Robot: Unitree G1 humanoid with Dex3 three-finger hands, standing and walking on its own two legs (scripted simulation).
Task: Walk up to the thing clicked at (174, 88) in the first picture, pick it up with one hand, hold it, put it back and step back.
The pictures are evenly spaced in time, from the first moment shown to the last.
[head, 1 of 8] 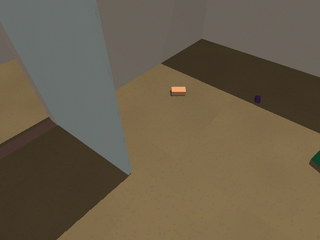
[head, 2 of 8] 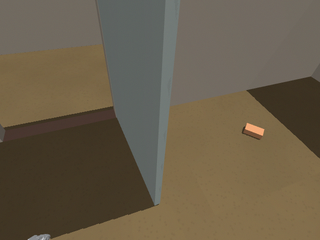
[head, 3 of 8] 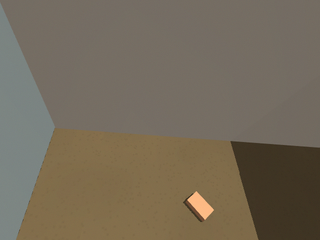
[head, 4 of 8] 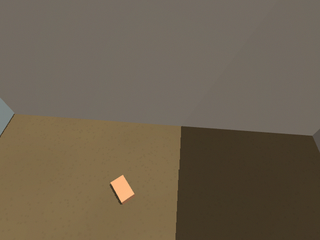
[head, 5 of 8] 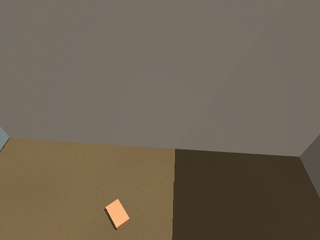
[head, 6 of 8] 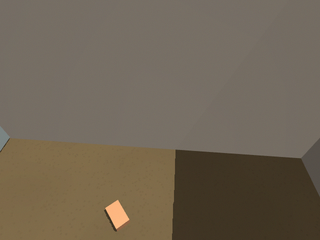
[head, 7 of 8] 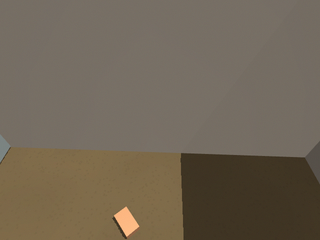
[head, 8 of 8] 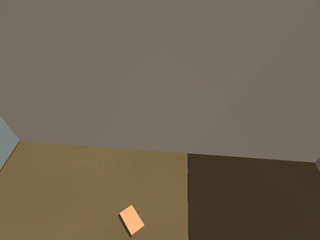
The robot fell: no
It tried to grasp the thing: no
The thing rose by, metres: 0.00
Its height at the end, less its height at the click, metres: +0.00
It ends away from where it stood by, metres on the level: 0.00
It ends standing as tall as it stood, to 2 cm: yes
